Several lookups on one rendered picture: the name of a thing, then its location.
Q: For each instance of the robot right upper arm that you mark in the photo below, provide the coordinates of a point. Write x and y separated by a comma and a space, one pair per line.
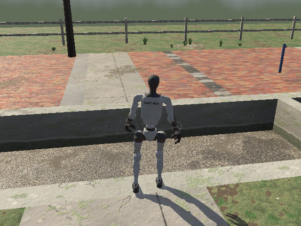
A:
169, 108

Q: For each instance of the right robot forearm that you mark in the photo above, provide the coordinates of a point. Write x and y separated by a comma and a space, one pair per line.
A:
175, 126

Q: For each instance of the left robot forearm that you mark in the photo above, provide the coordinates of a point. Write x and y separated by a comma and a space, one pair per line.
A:
129, 121

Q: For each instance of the left robot hand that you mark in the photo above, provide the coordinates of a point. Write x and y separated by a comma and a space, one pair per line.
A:
127, 129

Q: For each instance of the robot right foot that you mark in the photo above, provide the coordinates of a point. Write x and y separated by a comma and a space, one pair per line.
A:
159, 184

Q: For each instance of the right robot hand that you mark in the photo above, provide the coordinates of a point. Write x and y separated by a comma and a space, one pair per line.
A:
178, 137

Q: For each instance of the robot left shin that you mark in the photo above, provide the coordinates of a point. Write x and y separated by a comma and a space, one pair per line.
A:
136, 169

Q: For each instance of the robot left upper arm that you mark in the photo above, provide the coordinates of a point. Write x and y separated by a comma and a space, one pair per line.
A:
134, 106

